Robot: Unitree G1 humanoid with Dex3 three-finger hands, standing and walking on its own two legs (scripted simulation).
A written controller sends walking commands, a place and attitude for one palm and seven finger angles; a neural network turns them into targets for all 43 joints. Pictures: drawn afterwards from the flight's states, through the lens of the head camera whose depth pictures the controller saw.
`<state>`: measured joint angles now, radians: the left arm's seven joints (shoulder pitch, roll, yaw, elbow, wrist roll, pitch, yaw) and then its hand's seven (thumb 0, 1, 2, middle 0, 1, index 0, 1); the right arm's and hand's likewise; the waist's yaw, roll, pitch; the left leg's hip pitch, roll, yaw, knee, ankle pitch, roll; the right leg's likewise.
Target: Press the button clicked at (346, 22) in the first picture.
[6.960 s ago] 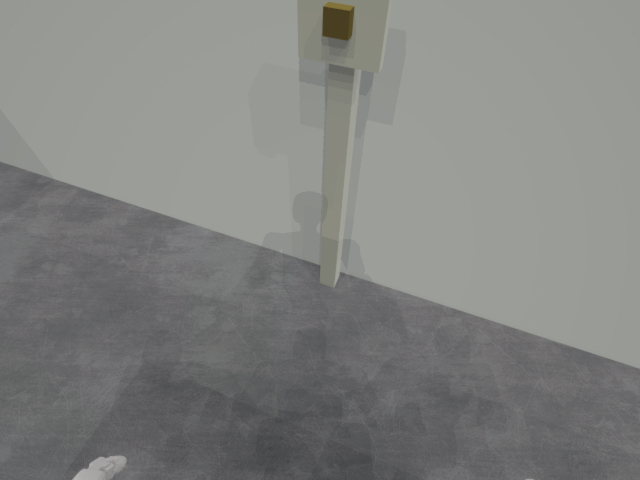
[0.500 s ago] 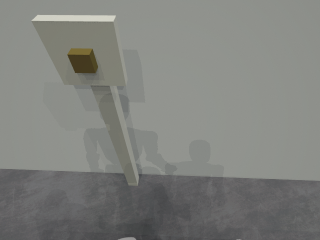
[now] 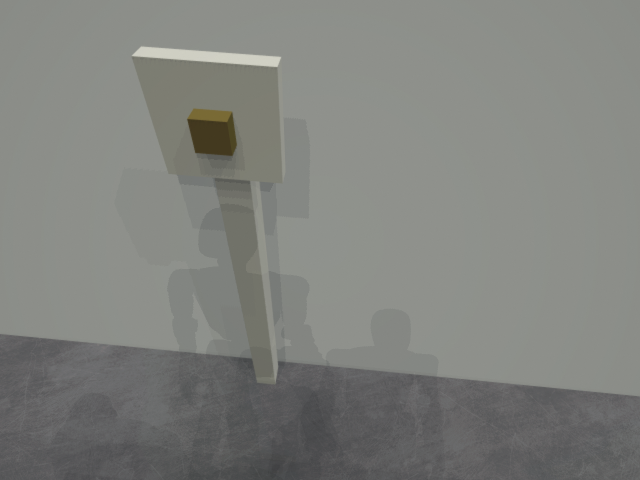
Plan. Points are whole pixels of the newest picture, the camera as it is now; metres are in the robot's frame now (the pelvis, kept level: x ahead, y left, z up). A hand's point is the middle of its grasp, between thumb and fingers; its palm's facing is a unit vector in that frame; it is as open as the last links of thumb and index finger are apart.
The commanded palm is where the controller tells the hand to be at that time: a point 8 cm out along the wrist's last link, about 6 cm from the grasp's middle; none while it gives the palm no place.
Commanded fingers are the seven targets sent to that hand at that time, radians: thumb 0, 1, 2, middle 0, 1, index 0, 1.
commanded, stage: come to a stop and stand still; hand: left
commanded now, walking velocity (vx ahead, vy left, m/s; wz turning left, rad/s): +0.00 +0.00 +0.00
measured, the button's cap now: (214, 131) +0.50 +0.20 +0.18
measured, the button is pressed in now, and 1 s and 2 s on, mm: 0 0 0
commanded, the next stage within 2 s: look again from close up in 0.30 s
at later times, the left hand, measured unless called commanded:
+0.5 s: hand out of the picture -0.04 +0.17 -0.18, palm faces +0.03 -0.99 -0.16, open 7.4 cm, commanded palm none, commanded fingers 0.00 0.90 0.90 -0.20 -0.30 -0.20 -0.30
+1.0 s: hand out of the picture +0.04 +0.17 -0.18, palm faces +0.02 -0.98 -0.21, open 7.3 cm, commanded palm +0.12 +0.22 -0.07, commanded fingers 0.00 0.90 0.90 -0.25 -0.36 -0.25 -0.36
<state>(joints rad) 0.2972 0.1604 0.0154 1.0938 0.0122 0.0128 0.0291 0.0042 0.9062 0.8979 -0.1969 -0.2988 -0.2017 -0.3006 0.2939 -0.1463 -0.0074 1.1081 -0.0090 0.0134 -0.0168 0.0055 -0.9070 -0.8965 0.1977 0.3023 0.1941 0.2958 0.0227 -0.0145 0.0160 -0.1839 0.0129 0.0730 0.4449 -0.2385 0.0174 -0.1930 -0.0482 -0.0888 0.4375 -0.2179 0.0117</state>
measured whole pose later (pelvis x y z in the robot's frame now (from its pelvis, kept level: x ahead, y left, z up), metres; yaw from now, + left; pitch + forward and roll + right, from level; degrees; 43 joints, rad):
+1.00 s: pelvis +0.02 -0.01 +0.00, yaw +0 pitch +0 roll +0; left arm 0.26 0.16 -0.01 1.10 0.01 -0.03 0.04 0.01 0.92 0.90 -0.20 -0.30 -0.20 -0.30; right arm 0.27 -0.17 0.02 1.10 -0.01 -0.02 -0.02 0.01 -0.92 -0.90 0.20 0.30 0.20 0.30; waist 0.01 0.01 0.03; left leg -0.18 0.02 0.07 0.47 -0.28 0.00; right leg -0.20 -0.04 -0.09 0.48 -0.28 0.00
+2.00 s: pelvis +0.00 +0.00 -0.03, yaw +1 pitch +3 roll -1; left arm 0.45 0.25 0.21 -0.22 -0.28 -0.20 -0.25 0.02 0.90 0.90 -1.26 -1.46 -1.27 -1.46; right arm 0.28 -0.26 0.02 0.61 0.06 -0.32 -0.06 0.02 -0.90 -0.90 0.20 0.30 0.20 0.30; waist 0.01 0.03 -0.06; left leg -0.42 0.04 0.04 0.76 -0.39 0.01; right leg -0.40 -0.04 -0.11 0.72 -0.36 0.00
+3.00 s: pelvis +0.01 -0.03 +0.00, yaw +1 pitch -4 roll +0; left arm 0.13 0.33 0.33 -0.27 -0.33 0.22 -0.29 0.02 0.89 0.90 -1.30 -1.50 -1.30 -1.50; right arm 0.20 -0.26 0.08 0.63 0.08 -0.26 -0.09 0.02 -0.90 -0.90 0.20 0.30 0.20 0.30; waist 0.06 0.06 -0.03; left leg -0.14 0.04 0.03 0.51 -0.28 -0.02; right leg -0.14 -0.02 -0.12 0.49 -0.28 -0.02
